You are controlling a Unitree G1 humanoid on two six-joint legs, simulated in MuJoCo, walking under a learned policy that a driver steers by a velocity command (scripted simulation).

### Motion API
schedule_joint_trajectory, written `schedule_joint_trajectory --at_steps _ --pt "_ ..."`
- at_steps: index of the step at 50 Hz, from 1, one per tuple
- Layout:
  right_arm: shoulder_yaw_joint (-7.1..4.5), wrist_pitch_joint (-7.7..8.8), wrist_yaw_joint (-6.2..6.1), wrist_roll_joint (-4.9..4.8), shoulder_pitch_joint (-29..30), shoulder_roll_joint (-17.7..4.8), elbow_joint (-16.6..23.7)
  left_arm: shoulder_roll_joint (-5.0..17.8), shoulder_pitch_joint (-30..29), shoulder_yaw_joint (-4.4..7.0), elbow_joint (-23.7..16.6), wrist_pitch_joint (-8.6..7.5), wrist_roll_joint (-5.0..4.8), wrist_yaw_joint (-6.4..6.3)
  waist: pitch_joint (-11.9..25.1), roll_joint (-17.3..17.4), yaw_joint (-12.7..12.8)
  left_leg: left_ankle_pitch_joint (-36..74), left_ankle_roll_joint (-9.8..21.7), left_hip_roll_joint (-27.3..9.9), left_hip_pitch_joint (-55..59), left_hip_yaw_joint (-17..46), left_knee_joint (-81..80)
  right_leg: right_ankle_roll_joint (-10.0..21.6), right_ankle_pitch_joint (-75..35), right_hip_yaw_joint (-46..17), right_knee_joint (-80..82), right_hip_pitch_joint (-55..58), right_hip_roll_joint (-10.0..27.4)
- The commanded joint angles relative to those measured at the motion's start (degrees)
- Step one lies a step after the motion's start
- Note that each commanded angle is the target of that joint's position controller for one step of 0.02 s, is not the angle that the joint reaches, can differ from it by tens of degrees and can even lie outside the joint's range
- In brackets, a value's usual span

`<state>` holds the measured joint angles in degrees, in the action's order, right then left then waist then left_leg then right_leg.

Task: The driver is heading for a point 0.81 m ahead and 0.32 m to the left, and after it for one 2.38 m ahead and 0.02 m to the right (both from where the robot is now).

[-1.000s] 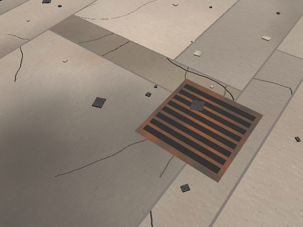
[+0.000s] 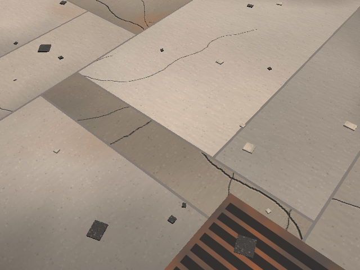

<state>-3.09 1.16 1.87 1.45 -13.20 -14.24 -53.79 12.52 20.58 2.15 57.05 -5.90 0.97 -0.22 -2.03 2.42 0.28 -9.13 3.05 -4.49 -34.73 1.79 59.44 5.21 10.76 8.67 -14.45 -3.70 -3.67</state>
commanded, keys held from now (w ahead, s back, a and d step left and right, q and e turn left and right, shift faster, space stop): w+q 1.00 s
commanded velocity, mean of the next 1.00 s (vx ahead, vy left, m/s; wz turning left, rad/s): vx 0.50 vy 0.00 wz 0.54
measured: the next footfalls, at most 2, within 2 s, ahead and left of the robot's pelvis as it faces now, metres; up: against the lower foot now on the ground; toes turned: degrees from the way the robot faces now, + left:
left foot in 0.28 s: +0.29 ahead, +0.10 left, +0.00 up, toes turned +14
right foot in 0.80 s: +0.65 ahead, +0.05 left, +0.00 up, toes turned +30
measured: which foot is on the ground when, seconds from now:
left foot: up 0.00-0.26, down 0.28-0.80, up 0.82-1.00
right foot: down 0.00-0.30, up 0.32-0.78, down 0.80-1.00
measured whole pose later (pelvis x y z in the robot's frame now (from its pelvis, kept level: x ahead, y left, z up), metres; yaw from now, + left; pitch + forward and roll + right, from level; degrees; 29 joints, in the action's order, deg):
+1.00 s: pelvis +0.54 +0.10 +0.00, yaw +35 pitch +0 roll -1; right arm -4.3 0.6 1.9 1.9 -15.5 -17.9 -46.5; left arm 14.4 13.4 2.3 46.0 -4.5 1.5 -0.3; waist -2.2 3.1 -0.7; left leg -18.0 3.7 0.4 -28.6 2.0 65.2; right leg 2.1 10.7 5.9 -22.6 -12.5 -0.6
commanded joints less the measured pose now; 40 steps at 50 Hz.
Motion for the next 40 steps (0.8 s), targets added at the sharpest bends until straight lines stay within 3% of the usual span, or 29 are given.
schedule_joint_trajectory --at_steps 1,5,8,11,12,13,14,15,16,17,18,19,20,22,25,31,35,37,38,39,40 --pt "-0.02 0.10 0.45 -0.12 2.9 -1.3 3.6 5.4 0.9 0.80 -1.9 -0.99 -0.05 -0.35 -3.2 -5.4 -0.4 6.5 -0.7 -0.7 -4.1 -1.0 -4.8 2.7 -16.1 -5.6 8.4 -1.8 15.2" --pt "1.00 0.40 0.82 0.06 10.5 0.1 6.5 5.8 3.9 0.69 -0.6 -0.83 -0.11 -1.05 -4.2 -5.5 1.5 10.5 0.0 0.4 -2.5 -5.8 -16.7 1.8 -23.3 -1.0 7.2 2.0 15.6" --pt "1.16 0.55 0.94 0.26 13.6 -0.2 8.4 6.4 6.5 0.78 0.8 -0.20 0.18 -1.68 -4.5 -5.6 2.2 7.1 2.1 1.9 -1.8 -8.7 -21.7 1.6 -31.1 1.1 3.8 8.0 17.3" --pt "0.42 0.47 0.52 0.48 9.3 -1.5 7.7 8.3 5.0 1.27 0.7 0.58 0.48 -2.33 -1.2 -7.7 -0.7 -0.9 5.7 6.3 5.6 -11.6 -23.3 1.0 -53.8 3.9 -6.6 11.7 18.3" --pt "-0.15 0.53 0.33 0.54 5.1 -2.5 6.6 9.1 4.3 1.56 0.4 1.06 0.66 -2.39 1.3 -8.2 -2.6 -3.7 7.3 8.2 10.2 -12.1 -24.0 1.1 -58.5 4.5 -13.8 11.8 18.5" --pt "-1.01 0.83 0.15 0.72 -0.8 -3.9 4.9 9.8 3.8 1.82 -0.1 1.57 0.68 -2.27 4.8 -8.1 -5.0 -4.9 8.9 9.8 17.4 -11.5 -26.5 1.1 -56.5 4.7 -23.7 9.7 18.5" --pt "-2.44 1.18 -0.35 1.39 -9.5 -6.8 2.4 10.2 2.2 1.95 -1.3 1.73 0.39 -1.93 9.0 -5.2 -9.6 -4.4 11.8 7.5 30.5 -5.9 -31.4 -0.4 -44.6 5.3 -38.5 0.6 17.2" --pt "-4.57 0.92 -1.25 1.70 -12.5 -13.8 2.6 4.8 4.0 0.91 -4.9 1.31 -0.73 -0.83 15.0 7.3 -8.0 -5.1 19.9 -9.8 48.9 20.2 -32.9 -3.5 -3.5 5.5 -61.3 -22.4 8.9" --pt "-4.73 0.20 -1.07 -0.22 -11.3 -14.9 3.2 7.3 -0.9 1.58 -7.6 0.60 -0.24 -0.23 17.4 5.2 -7.3 -3.3 24.0 -15.6 52.5 41.5 -42.0 -4.2 19.5 -6.8 -71.0 -35.1 0.9" --pt "-4.42 -0.11 -1.49 -0.96 -8.2 -13.6 3.0 7.3 -6.2 1.50 -9.2 -0.12 0.00 0.13 8.7 0.6 -6.4 -3.0 21.6 -14.1 46.4 32.0 -43.6 -3.7 13.6 -11.1 -69.0 -40.6 5.6" --pt "-3.66 0.02 -1.68 -1.13 -5.2 -10.2 3.2 7.2 -6.2 1.33 -9.4 -0.73 -0.38 0.22 3.6 -2.7 -4.0 0.8 18.9 -12.3 38.4 26.1 -45.1 -3.7 8.8 -10.7 -63.5 -38.7 7.8" --pt "-3.08 0.32 -1.82 -1.09 -2.6 -8.1 3.6 6.9 -5.3 1.46 -8.7 -0.48 -0.05 0.07 0.4 -5.0 -1.3 6.4 16.2 -9.1 32.1 21.1 -46.0 -4.1 7.4 -10.6 -58.4 -35.2 9.3" --pt "-2.58 0.75 -2.07 -1.51 -1.1 -6.7 3.8 6.5 -4.1 1.38 -8.7 0.61 1.01 0.01 -0.2 -4.5 0.6 10.8 14.8 -6.4 27.7 17.0 -46.6 -5.2 7.0 -10.6 -55.1 -31.3 10.1" --pt "-2.36 2.02 -1.98 -1.66 -1.7 -6.7 3.9 5.4 -3.4 1.26 -8.9 2.75 1.97 0.41 1.2 -3.0 1.7 17.0 14.2 -3.5 24.9 13.5 -46.7 -6.8 6.5 -9.8 -51.4 -28.0 10.2" --pt "-2.89 2.57 -1.86 -1.55 -5.1 -8.9 3.5 5.1 -8.6 1.13 -11.4 3.87 1.84 0.81 0.4 -1.2 0.6 18.0 13.1 -1.5 24.0 12.1 -47.6 -8.5 1.2 -8.5 -44.3 -30.7 10.2" --pt "-2.98 1.97 -2.00 -1.23 -12.1 -9.1 3.4 5.6 -21.6 0.60 -16.4 3.73 1.20 1.30 -0.4 1.2 -4.6 17.8 10.7 -1.0 31.7 15.1 -45.9 -8.7 -8.5 -8.9 -29.5 -36.1 8.1" --pt "-3.10 1.80 -2.56 -0.50 -14.1 -9.8 3.8 6.2 -26.6 0.08 -19.2 2.84 0.65 1.55 -0.5 1.9 -6.0 23.1 10.1 -2.3 36.0 17.7 -42.1 -7.4 -8.0 -9.2 -22.1 -34.3 5.7" --pt "-3.37 1.89 -3.01 -0.33 -11.8 -10.9 4.8 7.6 -23.6 0.31 -19.1 2.29 0.44 1.40 -0.2 2.6 -3.7 25.1 8.3 -2.9 34.7 19.2 -39.7 -6.0 -5.7 -10.1 -17.6 -27.1 4.7" --pt "-3.55 2.05 -2.98 -0.25 -9.5 -11.7 5.6 8.7 -19.2 0.71 -18.0 1.97 0.31 1.08 1.0 2.8 -1.3 29.3 6.9 -2.4 32.2 19.1 -36.7 -5.0 -3.2 -9.8 -15.7 -19.7 3.4" --pt "-3.65 2.36 -2.62 -0.34 -8.2 -12.2 6.0 10.2 -12.3 1.40 -15.9 1.50 0.30 0.51 4.3 1.6 1.7 33.3 5.7 -0.5 30.4 18.5 -29.9 -4.0 -2.3 -9.0 -13.7 -10.4 1.9" --pt "-3.37 2.87 -1.99 -0.92 -7.6 -11.2 6.4 12.3 -4.2 2.19 -14.3 0.69 0.92 -0.24 9.4 -2.0 5.9 28.9 4.3 3.5 25.4 15.5 -17.9 -2.1 -2.1 -12.1 -10.9 2.0 5.7"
